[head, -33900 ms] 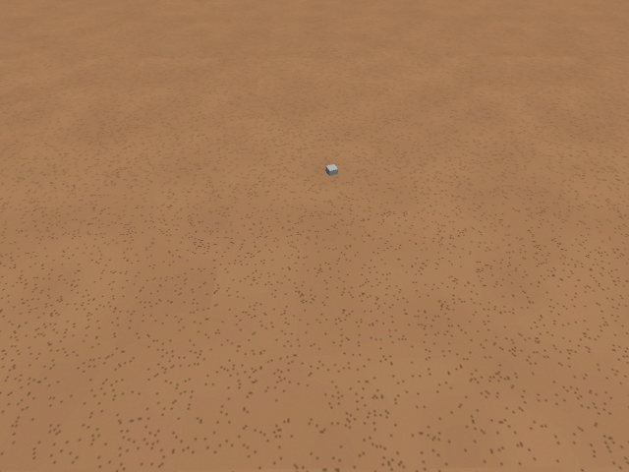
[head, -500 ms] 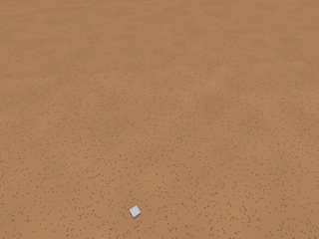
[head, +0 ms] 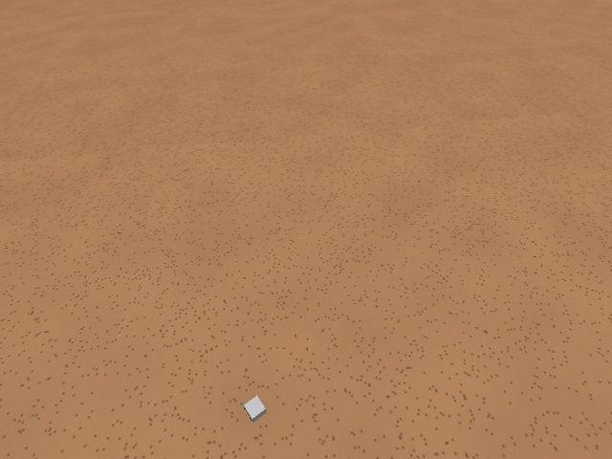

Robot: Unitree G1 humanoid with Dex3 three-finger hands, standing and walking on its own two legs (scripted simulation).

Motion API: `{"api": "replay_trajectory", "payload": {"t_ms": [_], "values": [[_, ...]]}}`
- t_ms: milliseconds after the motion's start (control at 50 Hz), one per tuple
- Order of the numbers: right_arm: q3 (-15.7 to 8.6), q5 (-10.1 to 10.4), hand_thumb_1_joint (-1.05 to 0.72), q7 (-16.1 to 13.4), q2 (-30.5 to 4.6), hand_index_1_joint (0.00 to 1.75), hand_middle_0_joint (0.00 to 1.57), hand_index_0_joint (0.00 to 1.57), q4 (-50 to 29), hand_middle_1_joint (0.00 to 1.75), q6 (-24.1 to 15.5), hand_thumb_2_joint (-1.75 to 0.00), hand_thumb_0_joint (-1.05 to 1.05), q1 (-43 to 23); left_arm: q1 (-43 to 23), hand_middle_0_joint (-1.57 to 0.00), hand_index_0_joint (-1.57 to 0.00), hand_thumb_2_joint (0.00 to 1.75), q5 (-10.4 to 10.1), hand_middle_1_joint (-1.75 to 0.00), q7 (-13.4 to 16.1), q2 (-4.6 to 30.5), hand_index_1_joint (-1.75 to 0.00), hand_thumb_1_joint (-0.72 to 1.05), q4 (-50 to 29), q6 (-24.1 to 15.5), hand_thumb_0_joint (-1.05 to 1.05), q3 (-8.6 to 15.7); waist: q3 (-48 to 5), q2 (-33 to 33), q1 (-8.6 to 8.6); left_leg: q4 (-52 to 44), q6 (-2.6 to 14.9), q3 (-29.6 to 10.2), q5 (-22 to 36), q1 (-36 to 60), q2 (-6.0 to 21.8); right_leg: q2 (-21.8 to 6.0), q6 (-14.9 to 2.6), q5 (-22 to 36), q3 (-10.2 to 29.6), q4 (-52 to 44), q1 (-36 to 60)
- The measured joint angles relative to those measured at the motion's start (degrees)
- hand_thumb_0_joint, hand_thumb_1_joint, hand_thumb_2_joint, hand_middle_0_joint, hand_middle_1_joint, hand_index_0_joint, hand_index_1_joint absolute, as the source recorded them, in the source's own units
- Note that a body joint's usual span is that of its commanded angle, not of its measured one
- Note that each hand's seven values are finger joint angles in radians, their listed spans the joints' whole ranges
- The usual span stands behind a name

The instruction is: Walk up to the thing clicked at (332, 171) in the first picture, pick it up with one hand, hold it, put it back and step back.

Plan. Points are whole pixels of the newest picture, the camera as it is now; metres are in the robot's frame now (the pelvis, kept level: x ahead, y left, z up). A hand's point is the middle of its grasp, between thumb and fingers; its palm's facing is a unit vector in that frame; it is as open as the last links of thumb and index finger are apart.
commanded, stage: stand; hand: left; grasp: from above
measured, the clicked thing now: (255, 408) +0.46 +0.20 -0.76
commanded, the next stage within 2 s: step back in 1.48 s
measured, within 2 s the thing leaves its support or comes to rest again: neither
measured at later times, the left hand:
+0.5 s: hand out of the picture +0.09 +0.24 -0.16, palm faces +0.02 -0.94 -0.33, open 7.4 cm
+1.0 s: hand out of the picture +0.11 +0.24 -0.15, palm faces +0.00 -0.94 -0.33, open 7.4 cm
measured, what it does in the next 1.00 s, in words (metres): stands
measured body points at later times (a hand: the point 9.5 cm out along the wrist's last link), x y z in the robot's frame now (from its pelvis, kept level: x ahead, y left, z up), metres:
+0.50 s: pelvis +0.01 +0.00 +0.00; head +0.02 -0.01 +0.45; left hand +0.09 +0.29 -0.13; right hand +0.08 -0.29 -0.14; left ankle +0.01 +0.13 -0.75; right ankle +0.02 -0.13 -0.75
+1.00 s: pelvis +0.02 +0.00 +0.00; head +0.03 +0.00 +0.45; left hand +0.11 +0.29 -0.13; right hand +0.09 -0.30 -0.14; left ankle +0.01 +0.13 -0.75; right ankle +0.02 -0.13 -0.75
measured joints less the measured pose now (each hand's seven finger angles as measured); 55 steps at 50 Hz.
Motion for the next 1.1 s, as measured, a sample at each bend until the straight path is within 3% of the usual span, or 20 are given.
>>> {"api": "replay_trajectory", "payload": {"t_ms": [1100], "values": [[1.1, 0.5, -0.90, 0.5, -0.9, 0.30, 0.20, 0.20, 1.1, 0.30, -0.6, -0.90, 0.01, -2.5, -2.8, -0.20, -0.20, 0.90, -0.8, -0.30, -0.8, 1.2, -0.30, 0.91, -0.1, -0.4, 0.00, -0.7, -0.6, -0.5, -0.51, -2.5, -0.17, 1.0, -0.5, 1.7, 0.5, 0.5, -0.13, -0.3, 0.9, -2.1, 1.1]]}}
